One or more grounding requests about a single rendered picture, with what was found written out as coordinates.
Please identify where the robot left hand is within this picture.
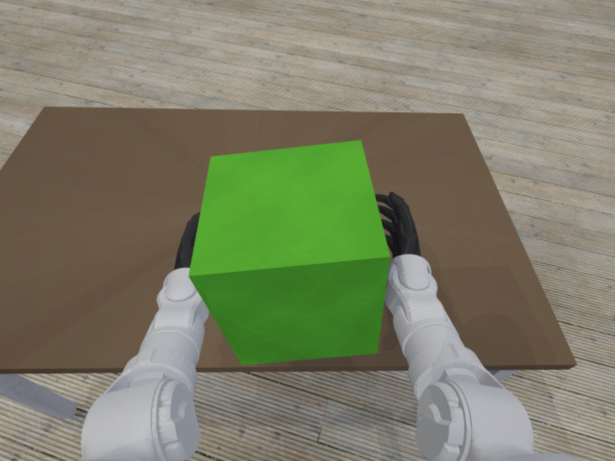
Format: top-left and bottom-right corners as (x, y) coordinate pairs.
(174, 211), (201, 270)

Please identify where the robot right forearm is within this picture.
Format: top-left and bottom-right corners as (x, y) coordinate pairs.
(384, 255), (534, 447)

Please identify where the carton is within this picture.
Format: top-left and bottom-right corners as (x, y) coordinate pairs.
(188, 140), (390, 365)

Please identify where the table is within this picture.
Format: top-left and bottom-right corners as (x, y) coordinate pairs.
(0, 107), (578, 419)

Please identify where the robot right hand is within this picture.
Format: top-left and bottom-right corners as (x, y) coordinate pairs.
(375, 192), (421, 258)

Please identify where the robot left forearm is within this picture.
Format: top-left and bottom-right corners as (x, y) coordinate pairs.
(81, 268), (209, 460)

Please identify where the robot left upper arm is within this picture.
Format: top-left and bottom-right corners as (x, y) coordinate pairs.
(79, 378), (201, 461)

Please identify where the robot right upper arm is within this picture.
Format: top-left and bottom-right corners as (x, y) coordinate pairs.
(415, 378), (583, 461)

